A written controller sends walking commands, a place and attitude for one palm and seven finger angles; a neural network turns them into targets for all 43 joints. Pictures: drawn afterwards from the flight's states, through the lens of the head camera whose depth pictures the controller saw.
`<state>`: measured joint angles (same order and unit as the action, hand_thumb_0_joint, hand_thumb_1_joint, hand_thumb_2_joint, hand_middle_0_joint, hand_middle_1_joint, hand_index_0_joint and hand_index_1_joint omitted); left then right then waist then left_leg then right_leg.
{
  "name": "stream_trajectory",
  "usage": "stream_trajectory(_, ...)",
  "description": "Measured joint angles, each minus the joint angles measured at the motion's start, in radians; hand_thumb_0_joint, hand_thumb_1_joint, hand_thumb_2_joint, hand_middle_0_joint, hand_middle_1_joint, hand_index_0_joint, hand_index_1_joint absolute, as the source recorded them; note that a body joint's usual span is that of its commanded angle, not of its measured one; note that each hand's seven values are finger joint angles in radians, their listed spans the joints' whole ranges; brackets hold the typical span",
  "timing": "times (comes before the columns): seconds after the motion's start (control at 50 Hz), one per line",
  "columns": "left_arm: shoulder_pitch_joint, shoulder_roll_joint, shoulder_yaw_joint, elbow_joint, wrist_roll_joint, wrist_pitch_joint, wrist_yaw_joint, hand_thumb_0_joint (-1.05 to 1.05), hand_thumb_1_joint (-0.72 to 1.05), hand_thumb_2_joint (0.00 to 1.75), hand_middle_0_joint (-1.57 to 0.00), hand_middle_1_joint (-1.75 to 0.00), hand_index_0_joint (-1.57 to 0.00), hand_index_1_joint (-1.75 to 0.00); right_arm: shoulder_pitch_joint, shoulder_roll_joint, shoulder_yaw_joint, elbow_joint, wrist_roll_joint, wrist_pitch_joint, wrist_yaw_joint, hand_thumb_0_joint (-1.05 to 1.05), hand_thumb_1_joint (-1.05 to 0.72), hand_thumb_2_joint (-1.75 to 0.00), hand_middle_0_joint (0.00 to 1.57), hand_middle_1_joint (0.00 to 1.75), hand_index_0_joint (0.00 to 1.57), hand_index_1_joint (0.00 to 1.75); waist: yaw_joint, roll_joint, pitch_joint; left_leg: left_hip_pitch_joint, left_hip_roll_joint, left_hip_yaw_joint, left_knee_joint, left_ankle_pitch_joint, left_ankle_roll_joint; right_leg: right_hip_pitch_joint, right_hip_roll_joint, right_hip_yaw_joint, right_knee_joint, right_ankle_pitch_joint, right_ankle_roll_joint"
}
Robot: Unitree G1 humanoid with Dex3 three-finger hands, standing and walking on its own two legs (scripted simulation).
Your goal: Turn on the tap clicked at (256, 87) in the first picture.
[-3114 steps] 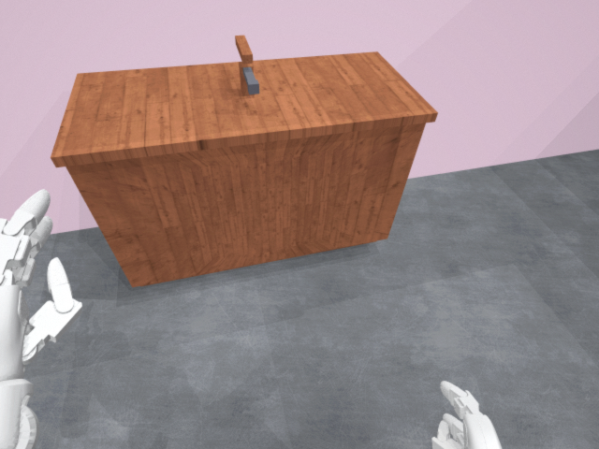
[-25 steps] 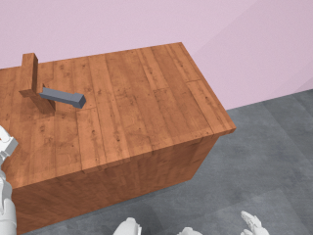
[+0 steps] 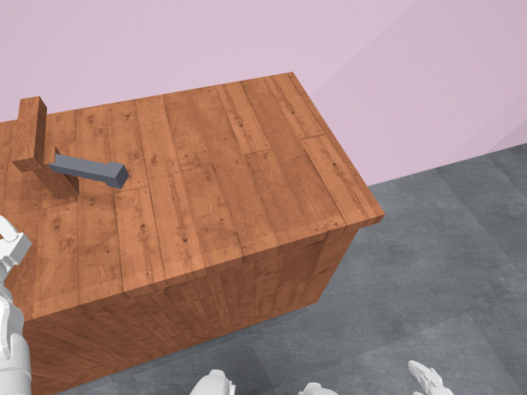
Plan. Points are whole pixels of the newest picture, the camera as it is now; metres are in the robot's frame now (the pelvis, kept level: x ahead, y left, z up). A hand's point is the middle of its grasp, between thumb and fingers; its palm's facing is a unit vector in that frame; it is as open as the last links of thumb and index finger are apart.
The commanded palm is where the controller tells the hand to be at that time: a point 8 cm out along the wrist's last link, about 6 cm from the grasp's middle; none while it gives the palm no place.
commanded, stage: push the lever round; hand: left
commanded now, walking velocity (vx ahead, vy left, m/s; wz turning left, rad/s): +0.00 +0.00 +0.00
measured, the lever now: (115, 175) +0.42 +0.26 +0.07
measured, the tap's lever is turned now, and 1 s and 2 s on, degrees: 58 58 58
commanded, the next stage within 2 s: none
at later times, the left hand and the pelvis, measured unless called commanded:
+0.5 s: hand (44, 235) +0.31 +0.33 +0.06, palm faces +0.65 -0.76 -0.06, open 7.8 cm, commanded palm +0.27 +0.35 +0.06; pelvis +0.00 +0.00 +0.00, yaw +0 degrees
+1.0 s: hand (69, 224) +0.33 +0.30 +0.06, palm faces +0.74 -0.67 -0.05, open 7.8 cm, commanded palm +0.28 +0.31 +0.06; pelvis +0.00 +0.00 +0.00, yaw +1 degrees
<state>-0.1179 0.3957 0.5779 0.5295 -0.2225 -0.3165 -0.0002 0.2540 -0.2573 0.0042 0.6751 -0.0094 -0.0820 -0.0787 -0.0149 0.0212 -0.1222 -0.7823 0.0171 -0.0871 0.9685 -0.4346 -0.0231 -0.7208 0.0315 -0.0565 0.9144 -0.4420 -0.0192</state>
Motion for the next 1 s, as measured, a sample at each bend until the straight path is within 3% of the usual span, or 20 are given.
stream_trajectory(0.18,0.008,-0.025,-0.012,-0.012,-0.010,-0.011,0.017,0.02,0.90,0.90,-0.15,-0.15,-0.15,-0.15,0.008,-0.007,-0.010,0.015,0.003,0.001,-0.001,0.01,-0.90,-0.90,0.20,0.30,0.20,0.30,0.004,0.003,-0.001,-0.001,-0.002,-0.004,0.005,-0.001,-0.001,0.001,-0.002,-0.004,0.005,-0.003,-0.001)
stream_trajectory(0.64,-0.006,-0.146,-0.128,-0.078,0.080,0.000,0.276,0.02,0.90,0.90,-0.15,-0.15,-0.15,-0.15,-0.028,0.028,0.001,0.007,-0.018,0.012,0.020,0.01,-0.90,-0.90,0.20,0.30,0.21,0.30,0.001,0.006,-0.010,0.031,-0.012,0.001,-0.013,0.009,0.006,0.033,-0.012,0.001,-0.013,0.006,0.007)
stream_trajectory(1.0,-0.080,-0.199,-0.185,-0.055,0.148,0.014,0.450,0.02,0.90,0.90,-0.15,-0.15,-0.15,-0.15,-0.035,0.027,-0.008,0.024,-0.036,0.028,0.031,0.01,-0.90,-0.90,0.20,0.30,0.20,0.30,-0.005,0.007,-0.008,0.028,-0.015,-0.007,-0.011,0.011,0.003,0.033,-0.014,-0.007,-0.009,0.004,0.004)
